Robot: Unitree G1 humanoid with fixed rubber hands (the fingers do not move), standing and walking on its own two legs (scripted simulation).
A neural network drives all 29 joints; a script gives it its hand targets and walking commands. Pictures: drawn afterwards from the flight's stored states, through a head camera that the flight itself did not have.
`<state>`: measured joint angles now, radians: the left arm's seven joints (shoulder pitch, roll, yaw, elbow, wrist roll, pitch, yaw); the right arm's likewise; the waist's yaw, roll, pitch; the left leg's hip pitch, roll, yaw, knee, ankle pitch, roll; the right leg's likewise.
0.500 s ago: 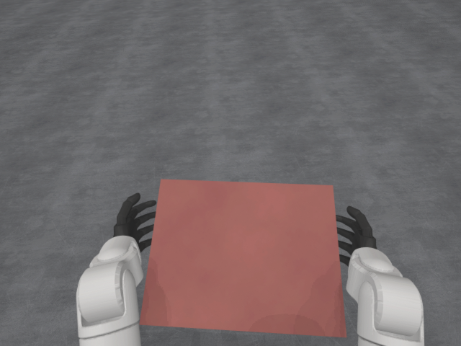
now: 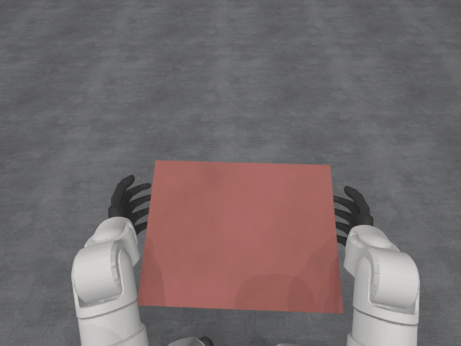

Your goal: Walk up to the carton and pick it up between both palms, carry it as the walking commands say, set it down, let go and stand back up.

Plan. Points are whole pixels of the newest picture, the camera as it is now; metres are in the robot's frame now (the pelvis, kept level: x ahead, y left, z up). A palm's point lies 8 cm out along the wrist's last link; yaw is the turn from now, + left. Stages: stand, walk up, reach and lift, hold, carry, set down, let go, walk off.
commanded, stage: carry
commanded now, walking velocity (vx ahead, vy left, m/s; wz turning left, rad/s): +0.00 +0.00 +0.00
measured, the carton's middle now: (239, 238) +0.30 +0.00 -0.04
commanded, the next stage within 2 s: none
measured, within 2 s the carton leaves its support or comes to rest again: neither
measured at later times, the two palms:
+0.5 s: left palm (124, 183) +0.34 +0.20 +0.09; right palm (341, 187) +0.34 -0.16 +0.08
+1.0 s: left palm (108, 209) +0.30 +0.21 +0.07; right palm (334, 216) +0.29 -0.14 +0.07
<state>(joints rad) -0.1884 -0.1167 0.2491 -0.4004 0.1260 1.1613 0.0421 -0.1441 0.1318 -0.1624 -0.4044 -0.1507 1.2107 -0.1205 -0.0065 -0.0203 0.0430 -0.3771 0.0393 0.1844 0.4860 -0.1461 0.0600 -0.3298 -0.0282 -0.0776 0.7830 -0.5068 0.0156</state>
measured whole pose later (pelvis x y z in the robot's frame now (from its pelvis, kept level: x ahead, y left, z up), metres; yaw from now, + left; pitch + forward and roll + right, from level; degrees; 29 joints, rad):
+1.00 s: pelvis +0.04 +0.03 +0.00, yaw +1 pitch +0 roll -2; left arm -0.19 -0.13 0.24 -0.20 0.18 1.10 0.04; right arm -0.13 0.13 -0.20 -0.23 -0.18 1.16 -0.11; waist 0.01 0.00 -0.07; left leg -0.31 0.03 0.18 0.56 -0.25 0.09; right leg -0.25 -0.04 -0.10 0.50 -0.26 0.03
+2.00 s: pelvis -0.02 +0.02 +0.00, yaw +1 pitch +2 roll -1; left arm -0.12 -0.13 0.25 0.07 0.20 0.65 -0.01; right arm -0.13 0.10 -0.22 0.11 -0.25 0.70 -0.02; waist 0.00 0.00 -0.06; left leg -0.43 0.03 0.19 0.51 -0.13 0.09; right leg -0.38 -0.04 -0.10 0.52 -0.17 0.01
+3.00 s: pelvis +0.01 +0.00 +0.00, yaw +0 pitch +2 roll -1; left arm -0.12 -0.13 0.24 0.02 0.21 0.71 -0.01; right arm -0.13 0.10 -0.21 0.08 -0.25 0.76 -0.02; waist 0.00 -0.02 -0.09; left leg -0.39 0.06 0.16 0.54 -0.19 0.05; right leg -0.34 0.00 -0.10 0.51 -0.22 -0.02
